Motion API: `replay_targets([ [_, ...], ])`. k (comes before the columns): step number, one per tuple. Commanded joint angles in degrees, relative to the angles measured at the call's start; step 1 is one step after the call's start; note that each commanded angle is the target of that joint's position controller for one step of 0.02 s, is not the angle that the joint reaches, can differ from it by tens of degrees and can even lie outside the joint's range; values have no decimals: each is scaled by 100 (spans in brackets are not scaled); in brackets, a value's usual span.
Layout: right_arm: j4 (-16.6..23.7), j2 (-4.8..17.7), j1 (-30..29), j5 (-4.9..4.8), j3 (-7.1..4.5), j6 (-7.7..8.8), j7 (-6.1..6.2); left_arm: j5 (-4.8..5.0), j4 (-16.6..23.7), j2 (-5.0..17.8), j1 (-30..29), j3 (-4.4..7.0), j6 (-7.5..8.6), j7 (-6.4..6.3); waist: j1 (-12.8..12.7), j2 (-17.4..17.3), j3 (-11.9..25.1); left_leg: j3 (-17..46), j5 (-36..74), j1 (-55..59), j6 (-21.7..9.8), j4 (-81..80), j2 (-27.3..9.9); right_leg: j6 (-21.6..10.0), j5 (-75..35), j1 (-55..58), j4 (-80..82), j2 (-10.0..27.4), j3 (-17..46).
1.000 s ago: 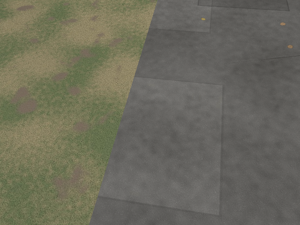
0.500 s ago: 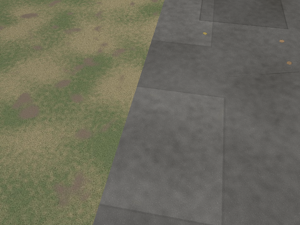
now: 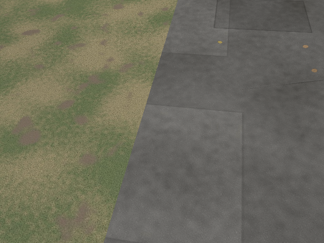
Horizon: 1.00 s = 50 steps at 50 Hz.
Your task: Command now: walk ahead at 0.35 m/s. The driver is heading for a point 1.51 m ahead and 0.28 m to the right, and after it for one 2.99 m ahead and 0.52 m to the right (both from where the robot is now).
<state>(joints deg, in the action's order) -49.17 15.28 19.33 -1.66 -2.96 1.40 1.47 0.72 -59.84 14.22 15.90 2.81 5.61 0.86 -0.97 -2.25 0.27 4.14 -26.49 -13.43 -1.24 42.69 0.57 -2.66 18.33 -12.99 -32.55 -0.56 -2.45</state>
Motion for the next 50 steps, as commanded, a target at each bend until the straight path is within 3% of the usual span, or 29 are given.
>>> replay_targets([
  [1,766,524,-807,-164,-95,360,-34,-48,8,855,900,113,135,27,-327,1029,-759,331,-19,-3508,-171,2260,-192,-1247,1521,1843,2386,2194,3781],
  [3,658,559,-863,-27,-140,430,-83,-8,164,741,553,54,125,38,-197,747,-782,88,966,-3585,-237,2046,-539,-852,542,1831,2449,1777,2718],
  [4,670,568,-993,38,-165,435,-122,-30,157,559,612,-11,95,35,-211,744,-690,-7,1303,-3373,-206,1842,-643,-705,-173,1775,2471,1555,2214],
  [5,659,481,-1024,60,-158,425,-169,-53,118,465,781,-47,60,19,-233,821,-576,-154,1532,-3222,-146,1696,-641,-654,-857,1790,2464,1390,1836],
  [7,704,292,-1209,68,-115,380,-222,-68,77,536,1021,-59,3,-45,-274,780,-491,-374,1824,-3199,9,1359,-613,-690,-1985,1820,2431,1257,1354],
  [11,1012,50,-2137,31,18,377,-276,-89,161,748,1083,-61,-71,-161,-436,707,-713,-638,2643,-2640,169,-185,-437,-665,-2226,1199,2682,1069,814],
  [15,1195,150,-2686,-24,42,408,-380,-3,90,825,1358,-28,-83,-187,-466,765,-959,-642,2961,-2302,41,-1002,-311,-720,-2204,1317,2755,1311,718],
  [18,1231,366,-2630,-9,-17,453,-445,18,121,932,1256,46,-129,-194,-169,799,-758,-607,2623,-1957,-239,-1296,-199,-592,-3501,1883,2245,1533,615],
  [19,1154,509,-2325,29,-83,459,-436,-19,154,1004,1175,77,-167,-201,48,914,-469,-697,2481,-1453,-341,-1284,-16,-497,-4735,2001,1743,1501,558],
  [20,916,705,-1528,59,-194,462,-404,-65,196,1034,1069,93,-231,-206,478,994,74,-835,2553,-465,-496,-1322,203,-358,-5814,1955,796,1334,426],
  [21,624,906,-592,89,-287,453,-346,-97,269,965,1017,64,-261,-208,905,918,669,-687,3243,960,-673,-1391,38,-129,-5738,1312,-402,1054,321],
  [22,411,1384,264,267,-364,422,-280,-263,445,588,1293,-56,-229,-203,899,-181,1658,756,4823,3093,-1115,-865,-1313,76,-3045,-324,-2330,513,219],
  [23,313,1354,299,294,-302,398,-352,-132,242,-48,2209,-227,-146,-133,468,-1462,2752,3217,4832,4206,-2118,-1639,-2620,306,1913,-1654,-4157,-532,817],
  [24,363,901,-10,193,-207,361,-353,28,207,691,1710,-29,-64,-108,609,-636,2212,2841,4606,3256,-1852,-1976,-2287,263,1784,-1758,-4651,-217,1306],
  [25,417,689,-665,137,-122,358,-334,138,445,784,1068,19,-45,-120,427,-434,1137,1814,4860,2271,-1619,-2095,-2056,264,1383,-2070,-4538,66,932],
  [26,418,524,-1039,129,-59,387,-347,85,493,713,778,18,-61,-177,248,114,689,1216,5277,1418,-1461,-2278,-1783,319,986,-1909,-4231,342,753],
  [27,394,441,-1256,159,-35,421,-365,27,512,641,720,60,-122,-232,68,143,438,791,5399,784,-1357,-2474,-1565,361,728,-1650,-3896,494,696],
  [30,159,297,-1428,334,36,504,-397,-35,502,243,995,23,-336,-280,-283,-106,433,123,5681,-308,-1385,-2813,-1299,450,324,-670,-3071,621,647],
  [32,42,419,-1560,363,37,509,-344,-86,659,238,746,13,-422,-332,-349,-261,409,-140,5657,-547,-1388,-2865,-1194,520,67,-524,-2097,626,584],
  [34,-65,602,-1511,330,4,431,-263,-128,799,300,341,-2,-482,-342,-224,-311,506,-212,4997,-533,-1309,-2901,-1146,534,-430,-335,-1326,624,530],
  [36,-190,724,-1352,295,-11,332,-209,-97,865,451,70,38,-558,-337,-102,-245,506,-72,3713,-523,-1254,-3009,-1185,532,-757,-179,-905,571,500],
  [38,-276,687,-1319,254,18,253,-180,-96,926,530,-160,72,-606,-339,-57,-198,301,106,2298,-615,-1165,-3053,-1184,468,-812,-54,-460,533,492],
  [40,-342,514,-1322,175,93,199,-163,-170,913,522,-213,90,-587,-340,-140,-83,105,148,1198,-755,-888,-2841,-962,337,-1091,372,363,435,389],
  [41,-448,344,-1089,186,160,195,-166,-220,949,612,-253,103,-568,-352,-128,86,15,106,969,-795,-617,-2649,-764,256,-1594,586,828,610,600],
  [42,-504,275,-792,264,185,207,-169,-206,998,898,-266,146,-551,-378,91,505,43,-87,749,-867,-352,-2262,-435,118,-2440,796,893,982,945],
  [43,-588,216,-273,253,173,187,-151,-117,921,1123,-492,195,-552,-378,522,1243,104,-430,733,-672,-185,-2276,-70,-141,-1812,500,869,1042,1050],
  [44,-613,324,-544,274,173,130,-101,-86,898,732,-585,143,-537,-317,314,1093,45,-549,996,-147,-69,-2197,-66,-80,-984,2,1013,801,942],
  [45,-589,443,-750,246,144,72,-69,-118,870,540,-625,92,-507,-283,239,899,-45,-534,1161,-68,-65,-2143,-89,39,-897,-116,1044,662,835],
  [50,-734,463,-790,198,135,-16,-13,-76,664,585,-548,98,-390,-265,164,548,225,-443,2094,146,-101,-1996,-229,96,-2326,375,689,504,626],
])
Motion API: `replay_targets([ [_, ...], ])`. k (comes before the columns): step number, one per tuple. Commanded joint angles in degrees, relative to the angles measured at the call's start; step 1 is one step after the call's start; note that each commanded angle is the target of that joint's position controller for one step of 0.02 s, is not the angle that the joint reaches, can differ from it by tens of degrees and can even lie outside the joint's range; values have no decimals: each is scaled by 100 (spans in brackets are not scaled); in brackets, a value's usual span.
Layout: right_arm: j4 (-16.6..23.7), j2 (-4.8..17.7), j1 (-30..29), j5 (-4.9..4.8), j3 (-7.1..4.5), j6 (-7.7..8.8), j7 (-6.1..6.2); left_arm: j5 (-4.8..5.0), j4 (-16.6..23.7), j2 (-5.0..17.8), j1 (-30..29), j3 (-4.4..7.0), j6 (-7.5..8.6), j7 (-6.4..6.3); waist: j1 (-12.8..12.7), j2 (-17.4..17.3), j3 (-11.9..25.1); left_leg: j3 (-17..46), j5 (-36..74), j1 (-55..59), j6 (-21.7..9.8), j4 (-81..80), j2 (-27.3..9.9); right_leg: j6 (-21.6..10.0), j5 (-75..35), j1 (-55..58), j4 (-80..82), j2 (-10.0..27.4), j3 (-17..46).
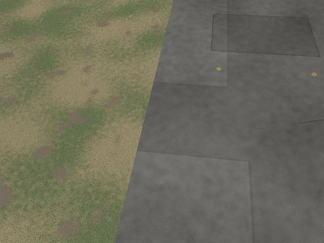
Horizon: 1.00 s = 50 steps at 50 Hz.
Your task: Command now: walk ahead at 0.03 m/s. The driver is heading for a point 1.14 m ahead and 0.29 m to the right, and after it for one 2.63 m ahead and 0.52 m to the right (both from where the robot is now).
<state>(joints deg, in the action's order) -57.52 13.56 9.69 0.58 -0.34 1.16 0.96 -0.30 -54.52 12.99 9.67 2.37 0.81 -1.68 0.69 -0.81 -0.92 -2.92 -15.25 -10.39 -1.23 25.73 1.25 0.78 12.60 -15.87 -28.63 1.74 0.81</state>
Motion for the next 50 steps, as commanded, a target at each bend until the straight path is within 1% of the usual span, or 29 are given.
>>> replay_targets([
  [1,73,634,155,-40,-131,6,38,30,101,710,70,142,86,-16,-15,352,378,260,1122,-114,-90,-265,-306,-269,-1908,713,259,266,288],
  [4,-28,624,147,-58,-141,-29,46,35,16,706,42,143,61,-24,-27,216,415,252,1388,2,-58,-197,-319,-312,-2126,775,205,236,250],
  [9,-185,620,178,-60,-151,-99,75,41,-115,678,-13,145,14,-25,-18,93,342,248,1466,103,-22,-172,-339,-334,-2091,757,214,181,191],
  [18,-384,618,225,-49,-146,-117,112,32,-321,611,-69,143,-63,-45,-24,98,136,249,1176,41,8,-254,-360,-294,-1649,726,320,91,112],
  [30,-560,471,412,-31,-114,-81,129,26,-566,534,-22,116,-110,-78,-45,100,-87,247,584,-156,17,-427,-350,-233,-970,630,472,27,68],
  [31,-632,419,552,-35,-107,-85,133,26,-641,473,87,101,-118,-81,-39,81,37,207,-30,-115,-8,-478,-305,-235,-355,669,464,-52,-16],
  [32,-655,488,608,-77,-140,-97,145,58,-668,494,115,116,-129,-87,-31,1,-72,237,-946,-223,-105,-506,-281,-264,648,512,322,-199,-150],
  [33,-616,621,600,-116,-190,-104,162,83,-659,530,117,136,-122,-95,-16,-135,-276,414,-1933,-385,-261,-583,-367,-304,1647,175,140,-309,-252],
  [34,-568,704,648,-141,-224,-83,174,83,-601,532,28,139,-83,-95,37,-247,-536,743,-2694,-524,-436,-774,-586,-344,2149,-243,-55,-335,-271],
  [35,-564,808,825,-169,-267,-30,172,87,-509,462,-123,124,-3,-73,132,-450,-716,1274,-3153,-479,-654,-1051,-952,-354,2090,-646,-415,-341,-328],
  [36,-597,984,1020,-200,-339,35,161,108,-439,310,-222,96,96,-27,185,-822,-781,2031,-3453,-319,-949,-1456,-1514,-326,1566,-935,-1073,-361,-516],
  [37,-595,1085,1045,-211,-396,98,154,128,-378,258,-309,83,180,26,201,-956,-923,2644,-3379,-375,-1221,-1715,-2000,-373,1231,-1138,-1616,-132,-368],
  [38,-541,1000,994,-178,-392,157,142,162,-343,304,-328,104,243,72,159,-854,-966,2835,-3120,-304,-1318,-1796,-2177,-441,1371,-1386,-1973,34,-221],
  [39,-481,952,889,-180,-389,216,116,203,-313,288,-285,100,295,110,84,-830,-991,2787,-2789,-196,-1291,-1737,-2208,-514,1594,-1533,-1972,169,-113],
  [40,-402,897,749,-224,-385,250,88,231,-305,311,-224,105,343,139,-5,-739,-951,2483,-2416,-127,-1146,-1631,-2069,-575,1657,-1398,-1542,235,-107],
  [41,-335,887,567,-269,-389,252,65,242,-361,322,-60,125,385,154,-153,-657,-868,1992,-2048,-297,-944,-1464,-1787,-611,1440,-825,-824,156,-277],
  [42,-275,908,395,-299,-396,229,39,226,-549,300,330,160,408,156,-358,-574,-704,1461,-1699,-725,-784,-1181,-1425,-577,791,172,-131,-111,-619],
  [43,-245,890,426,-282,-394,215,18,189,-804,351,861,223,392,152,-495,-451,-485,1129,-1278,-1115,-693,-746,-1131,-470,301,1079,24,-364,-755],
  [44,-177,766,312,-251,-351,240,6,165,-973,476,1488,293,376,152,-733,-23,-259,692,-485,-1538,-512,225,-821,-535,317,1817,247,-108,-245],
  [45,-12,345,248,-192,-244,295,-2,158,-1066,1037,2245,427,391,126,-898,1568,23,-154,-551,-2568,-80,2364,-149,-1099,994,2588,1238,1190,1929],
  [46,165,275,108,-233,-239,390,7,92,-1102,1120,2538,370,488,207,-889,1886,175,363,-1708,-3330,-68,3830,121,-1767,1482,2674,1942,2080,3909],
  [47,200,414,60,-347,-277,460,-32,72,-958,802,1972,236,580,210,-560,1041,-243,776,-1422,-3843,-228,4587,-291,-1742,1678,2420,1888,2159,3675],
  [48,179,458,87,-379,-282,511,-84,78,-798,583,1546,160,631,235,-388,694,-420,800,-782,-3954,-369,4683,-542,-1519,1512,2199,1887,1893,2954],
  [49,146,496,94,-330,-318,544,-90,73,-684,562,1248,117,641,272,-257,456,-480,716,-256,-3891,-421,4448,-717,-1328,1033,2001,1961,1660,2368],
  [50,142,591,33,-269,-376,543,-93,63,-624,485,1129,71,630,286,-190,419,-537,675,95,-3715,-409,4087,-845,-1165,247,1842,2002,1476,1839],
])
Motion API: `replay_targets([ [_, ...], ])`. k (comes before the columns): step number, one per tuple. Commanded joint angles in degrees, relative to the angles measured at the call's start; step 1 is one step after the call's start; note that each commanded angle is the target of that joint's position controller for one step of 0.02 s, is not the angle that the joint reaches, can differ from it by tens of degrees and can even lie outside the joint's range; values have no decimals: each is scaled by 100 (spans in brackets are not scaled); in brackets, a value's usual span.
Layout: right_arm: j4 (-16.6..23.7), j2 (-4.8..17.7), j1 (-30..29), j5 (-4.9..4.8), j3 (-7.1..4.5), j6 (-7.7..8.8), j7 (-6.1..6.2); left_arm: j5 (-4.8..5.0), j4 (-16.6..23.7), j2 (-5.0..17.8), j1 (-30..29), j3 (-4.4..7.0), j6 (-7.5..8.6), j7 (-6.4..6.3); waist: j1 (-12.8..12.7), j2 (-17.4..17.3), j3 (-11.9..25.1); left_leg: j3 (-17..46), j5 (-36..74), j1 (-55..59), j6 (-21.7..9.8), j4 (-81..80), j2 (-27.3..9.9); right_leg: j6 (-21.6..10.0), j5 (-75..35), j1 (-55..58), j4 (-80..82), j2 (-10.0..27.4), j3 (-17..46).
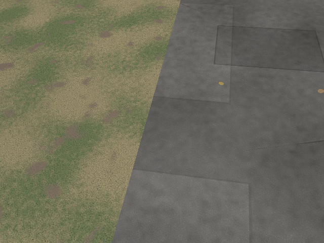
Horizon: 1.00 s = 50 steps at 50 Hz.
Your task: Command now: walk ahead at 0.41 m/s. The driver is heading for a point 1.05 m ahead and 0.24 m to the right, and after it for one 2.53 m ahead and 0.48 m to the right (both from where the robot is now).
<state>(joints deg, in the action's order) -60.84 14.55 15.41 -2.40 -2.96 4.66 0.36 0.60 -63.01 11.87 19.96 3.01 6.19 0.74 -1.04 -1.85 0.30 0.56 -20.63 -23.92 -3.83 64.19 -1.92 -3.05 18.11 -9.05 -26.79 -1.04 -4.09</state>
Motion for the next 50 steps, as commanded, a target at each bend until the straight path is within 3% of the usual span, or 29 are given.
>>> replay_targets([
  [1,458,484,-536,58,-141,165,-62,-54,214,467,182,-43,49,36,2,599,-603,229,831,-2099,-100,-14,-570,-668,-929,1049,1835,1545,1859],
  [4,570,217,-867,111,-115,60,-113,-92,143,587,622,-56,-22,-71,-59,584,-572,-50,1248,-2053,141,-665,-502,-709,-2148,1020,1889,1358,1239],
  [7,913,48,-1716,118,-28,38,-134,-100,223,742,654,-40,-63,-169,-189,542,-757,-205,1869,-1825,269,-1961,-350,-693,-2211,674,2076,1239,899],
  [11,1175,85,-2387,69,29,48,-226,-28,151,799,987,13,-71,-202,-312,626,-958,-352,2302,-1454,183,-2908,-161,-706,-2119,768,2231,1349,681],
  [14,1337,214,-2534,53,11,104,-317,16,131,842,960,77,-119,-210,-161,651,-919,-291,2080,-1352,-53,-3296,-114,-617,-2818,1373,1900,1571,569],
  [16,1289,484,-2071,64,-117,136,-323,-3,194,973,814,135,-171,-213,183,843,-447,-425,1731,-457,-226,-3317,173,-508,-4684,1609,1168,1628,555],
  [17,1105,693,-1318,56,-241,139,-289,-22,231,990,693,141,-219,-208,601,943,17,-520,1638,511,-349,-3334,368,-420,-5575,1506,307,1514,492],
  [18,802,964,-238,46,-386,123,-230,-49,328,938,532,104,-243,-189,1101,928,631,-330,1722,2083,-514,-3309,227,-241,-5336,746,-951,1248,409],
  [19,619,1435,739,185,-508,101,-147,-108,493,573,736,-7,-223,-150,1153,76,1554,1422,1038,4145,-956,-3334,-1166,-14,-3028,-1049,-2968,670,217],
  [20,558,1428,892,263,-442,104,-196,25,438,-165,1343,-197,-98,-111,755,-1243,2467,4092,-55,5107,-1617,-4382,-2298,156,1424,-2434,-4640,-224,850],
  [21,585,922,498,197,-311,140,-205,210,505,508,739,-14,10,-112,854,-764,1723,3856,-364,4415,-1271,-4788,-2025,53,1321,-2910,-5237,74,1345],
  [22,671,669,-65,165,-233,175,-193,302,691,745,263,69,55,-141,679,-557,832,2820,-38,3439,-989,-4920,-1899,-27,788,-3135,-5226,367,1124],
  [23,725,494,-528,193,-178,228,-210,252,733,738,43,101,54,-209,457,-71,445,2122,511,2509,-823,-5097,-1727,-58,245,-2840,-4955,667,1040],
  [24,693,313,-731,252,-137,273,-239,179,717,658,34,163,-8,-252,270,-51,191,1503,945,1828,-683,-5275,-1520,-81,-50,-2501,-4693,843,1029],
  [26,574,151,-750,325,-108,290,-235,195,666,370,349,184,-197,-237,13,-286,86,782,1122,1264,-601,-5562,-1281,-152,-244,-2040,-4418,1014,1059],
  [28,497,297,-695,305,-138,309,-173,190,805,324,141,208,-332,-248,-58,-281,-183,339,1308,1022,-652,-5790,-1258,-127,-403,-2289,-4175,1084,1039],
  [31,447,504,-494,343,-183,289,-40,114,1099,453,-466,254,-365,-222,-1,-97,-409,-63,1632,1224,-696,-5920,-1285,16,-1163,-3030,-3552,1091,1146],
  [34,461,627,-300,358,-195,247,55,88,1280,426,-921,234,-294,-103,104,-10,-443,-557,2078,1564,-596,-5885,-1195,84,-1972,-3218,-2582,994,974],
  [36,472,713,-107,318,-206,213,100,62,1460,355,-1404,174,-273,-14,276,66,-525,-837,2237,1765,-543,-5892,-1195,85,-2247,-3184,-1988,935,630],
  [39,403,809,340,255,-239,109,124,59,1772,274,-2028,94,-271,117,516,147,-686,-1072,2568,2475,-516,-5659,-1357,9,-2108,-3437,-1396,847,331],
  [41,400,884,476,209,-272,9,123,78,1974,292,-2249,78,-279,206,537,83,-712,-1201,3091,2923,-471,-5353,-1485,-86,-1685,-3483,-1159,739,128],
  [43,502,1032,329,177,-319,-70,138,95,2110,462,-2134,144,-297,280,319,-148,-480,-1384,4784,3115,-353,-4769,-1537,-271,-1138,-2914,-1038,429,-186],
  [45,624,1204,131,155,-366,-159,170,128,2025,844,-1271,336,-324,301,-247,-401,110,-1506,6464,3057,-213,-3371,-1490,-549,-664,-1647,-1011,-50,-448],
  [46,692,1189,-2,127,-346,-178,171,138,1805,1199,-327,533,-327,241,-758,-301,602,-1598,6134,2520,-11,-2101,-1273,-783,-1070,-241,-545,-281,-369],
  [47,847,948,86,252,-261,-115,159,116,1644,1771,418,726,-388,93,-915,523,1125,-1596,3688,967,263,-226,-956,-1133,-1008,1470,-408,622,1155],
  [48,1188,135,476,289,-26,118,48,89,1826,2188,108,747,-329,89,-190,1728,1755,-644,-1121,-1475,595,1838,436,-2371,-272,3182,534,2026,4769],
  [49,1348,670,-259,42,-120,406,-56,-10,1835,1662,387,578,-289,112,-620,975,2008,502,-1056,-2138,385,2097,268,-2200,-162,3329,1147,2082,5099],
  [50,1470,762,-638,-116,-144,508,-92,-39,1823,1315,174,491,-223,100,-563,786,1251,470,-604,-2468,200,1831,-14,-1900,-602,2784,1071,1886,4106],
])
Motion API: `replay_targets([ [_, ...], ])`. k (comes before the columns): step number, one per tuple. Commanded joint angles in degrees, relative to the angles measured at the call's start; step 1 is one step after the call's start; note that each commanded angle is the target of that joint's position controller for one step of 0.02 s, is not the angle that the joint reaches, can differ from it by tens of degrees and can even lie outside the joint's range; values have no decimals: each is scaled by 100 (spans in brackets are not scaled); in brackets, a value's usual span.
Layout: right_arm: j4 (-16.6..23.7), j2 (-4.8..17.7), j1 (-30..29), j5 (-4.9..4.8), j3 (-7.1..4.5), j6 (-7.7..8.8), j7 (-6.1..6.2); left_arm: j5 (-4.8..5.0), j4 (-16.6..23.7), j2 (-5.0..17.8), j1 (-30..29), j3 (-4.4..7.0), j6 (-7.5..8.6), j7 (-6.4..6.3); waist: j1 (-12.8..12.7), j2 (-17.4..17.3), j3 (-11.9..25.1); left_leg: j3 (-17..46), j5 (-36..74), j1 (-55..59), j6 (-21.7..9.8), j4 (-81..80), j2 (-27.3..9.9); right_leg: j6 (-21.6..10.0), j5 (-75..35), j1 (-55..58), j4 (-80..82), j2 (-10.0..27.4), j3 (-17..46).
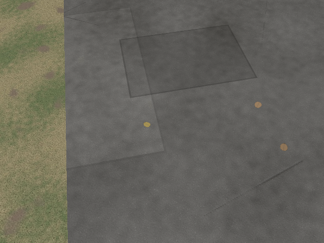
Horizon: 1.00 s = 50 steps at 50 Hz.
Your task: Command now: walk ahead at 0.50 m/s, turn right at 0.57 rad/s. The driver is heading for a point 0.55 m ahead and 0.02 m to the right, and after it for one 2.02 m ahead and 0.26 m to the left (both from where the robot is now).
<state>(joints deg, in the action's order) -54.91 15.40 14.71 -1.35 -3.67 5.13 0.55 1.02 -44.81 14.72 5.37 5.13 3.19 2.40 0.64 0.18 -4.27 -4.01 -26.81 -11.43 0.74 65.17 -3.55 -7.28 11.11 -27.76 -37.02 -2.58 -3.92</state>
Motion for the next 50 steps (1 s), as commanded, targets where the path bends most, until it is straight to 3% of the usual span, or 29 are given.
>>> replay_targets([
  [1,810,626,-552,-129,-70,477,-72,-40,89,809,1169,212,133,-52,-397,-33,1179,928,448,-3409,-288,1121,-142,-1243,-574,3664,2079,1746,3281],
  [2,731,716,-498,12,-141,412,-28,-29,188,597,783,142,155,-65,-182,-88,968,906,649,-2941,-246,584,-330,-1059,-1097,2906,2119,1507,2703],
  [3,715,737,-370,56,-176,313,-32,-73,281,535,603,103,163,-91,-9,-27,862,929,783,-2543,-188,343,-427,-1019,-1351,2386,2243,1373,2467],
  [7,957,507,-647,237,-161,79,54,-74,323,988,723,201,153,-251,123,-4,579,617,1279,-2202,245,-865,-162,-939,-3709,1421,2144,1061,1681],
  [10,1144,326,-1172,227,-75,49,41,-7,334,1017,872,222,-3,-356,-75,352,687,481,2420,-1785,282,-2304,232,-540,-3665,1173,1839,627,1277],
  [14,1320,421,-1560,153,-60,31,-71,-9,272,872,1122,170,-132,-421,-326,622,876,559,3219,-1500,208,-3301,437,-261,-2667,1539,1510,764,1634],
  [17,1295,690,-1358,225,-136,120,-120,-64,284,752,1052,116,-144,-479,-198,711,902,705,2884,-1394,-48,-3691,361,-203,-2550,2083,912,994,2094],
  [18,1219,713,-1081,269,-150,180,-122,-64,317,685,924,82,-144,-488,-9,678,961,626,3242,-1021,-195,-4089,352,-95,-2562,2124,528,857,2069],
  [19,1199,903,-828,377,-182,239,-99,-118,400,542,948,30,-121,-481,62,404,1274,865,4833,-193,-413,-4134,-30,128,-2255,1921,-128,482,1928],
  [20,1227,1138,-539,519,-194,234,-76,-194,446,369,1380,-37,-83,-468,-57,-475,1882,1805,7263,1252,-1032,-3658,-1042,416,-239,1007,-1382,-39,1616],
  [21,1104,972,-239,468,-173,131,-94,-75,371,398,2093,-76,-80,-437,-170,-1699,2591,3274,7512,2225,-2054,-3801,-2094,742,3012,49,-2652,-462,1436],
  [22,1162,677,-339,234,-93,55,-126,-33,233,894,2108,16,-154,-409,-135,-1030,2511,3615,5681,1916,-2058,-4008,-2051,874,3015,-185,-3189,-167,1652],
  [23,1224,555,-598,160,-47,-27,-124,1,278,1038,1562,66,-286,-431,-34,-637,1918,3192,4299,1421,-1814,-4166,-1752,1005,2656,-463,-3474,-14,1491],
  [24,1253,446,-846,192,23,-107,-124,-19,298,978,1272,66,-424,-472,-62,-383,1503,2836,3259,781,-1616,-4410,-1485,1071,2395,-469,-3340,136,1326],
  [26,1254,462,-1268,264,54,-240,-114,-62,313,737,1171,23,-594,-505,-261,-595,915,2168,2046,-438,-1301,-4886,-985,1099,1977,123,-2393,375,1057],
  [27,1227,516,-1341,290,27,-282,-106,-75,269,558,1222,-35,-595,-506,-277,-792,830,1795,1983,-757,-1199,-4986,-718,1101,1841,505,-1813,347,811],
  [29,1136,551,-1207,273,2,-315,-66,-105,194,354,1195,-113,-518,-504,-174,-938,989,1511,2236,-679,-1219,-4941,-604,1070,1623,974,-903,337,630],
  [31,1059,597,-1063,212,-5,-331,-30,-93,107,415,1219,-100,-467,-487,-171,-889,1192,1553,2033,-477,-1250,-4831,-698,989,897,1349,-120,328,572],
  [33,1023,546,-1042,147,30,-367,-9,-129,0,425,1281,-88,-457,-453,-272,-790,1121,1480,1171,-708,-1035,-4778,-611,806,147,1888,809,245,430],
  [34,967,436,-911,144,76,-359,-16,-207,62,516,1151,-84,-458,-446,-245,-650,1011,1437,557,-952,-753,-4777,-504,666,-69,2080,1047,416,642],
  [35,956,355,-865,198,111,-333,-42,-275,170,738,1031,-63,-458,-464,-142,-289,867,1226,151,-1207,-461,-4520,-307,455,-42,2099,1260,898,1160],
  [36,980,306,-768,218,89,-311,-67,-230,51,926,929,-9,-453,-453,156,481,633,666,337,-890,-220,-4366,166,257,1025,1284,1292,924,1267],
  [37,940,347,-940,265,91,-301,-59,-234,76,579,832,-85,-396,-419,44,509,492,552,808,-404,-88,-4082,223,287,1735,754,1552,810,1245],
  [38,906,306,-926,243,88,-301,-53,-269,37,430,789,-136,-333,-409,84,572,405,543,1096,-193,-107,-3973,218,397,1854,543,1662,774,1219],
  [42,676,342,-705,208,70,-328,-3,-182,-78,492,941,-131,-140,-410,58,308,351,632,1737,-174,-272,-3853,134,588,740,790,1367,637,1030],
  [50,326,358,-692,153,43,-385,25,-138,-297,431,1147,-150,-146,-426,-20,2,556,630,2673,62,-247,-3648,106,560,-296,1155,1102,535,891],
])
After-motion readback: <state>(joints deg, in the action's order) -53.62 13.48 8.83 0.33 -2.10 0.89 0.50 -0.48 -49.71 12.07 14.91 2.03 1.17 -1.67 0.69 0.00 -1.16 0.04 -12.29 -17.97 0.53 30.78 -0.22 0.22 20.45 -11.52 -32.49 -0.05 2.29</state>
